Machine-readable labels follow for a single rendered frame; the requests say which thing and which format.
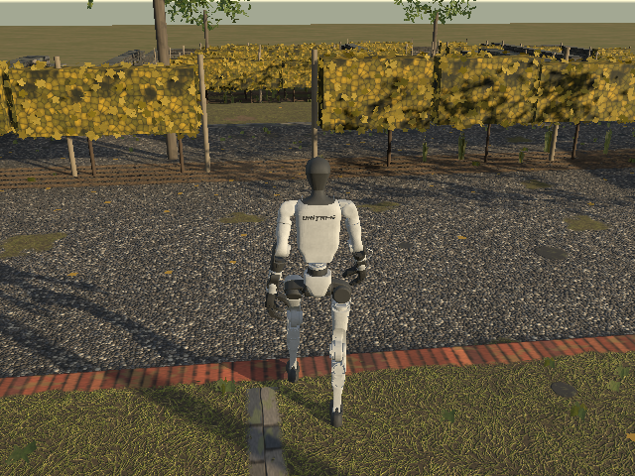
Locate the left robot hand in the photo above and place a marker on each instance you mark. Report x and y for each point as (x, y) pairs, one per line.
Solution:
(272, 306)

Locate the humanoid robot head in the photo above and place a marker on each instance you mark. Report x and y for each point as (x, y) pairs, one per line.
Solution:
(317, 171)

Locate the robot right forearm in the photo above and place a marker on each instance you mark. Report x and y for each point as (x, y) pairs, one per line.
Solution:
(360, 258)

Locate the robot right upper arm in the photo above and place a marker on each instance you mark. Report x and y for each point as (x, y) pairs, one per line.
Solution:
(349, 210)

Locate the robot left upper arm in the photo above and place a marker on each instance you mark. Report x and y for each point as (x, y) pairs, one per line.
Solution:
(286, 210)

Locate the robot left foot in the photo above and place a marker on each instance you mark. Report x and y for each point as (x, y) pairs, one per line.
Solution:
(293, 374)

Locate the robot left forearm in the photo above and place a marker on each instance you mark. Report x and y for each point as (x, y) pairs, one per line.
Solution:
(275, 272)

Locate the right robot hand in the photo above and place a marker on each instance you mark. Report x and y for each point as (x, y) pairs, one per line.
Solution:
(352, 271)

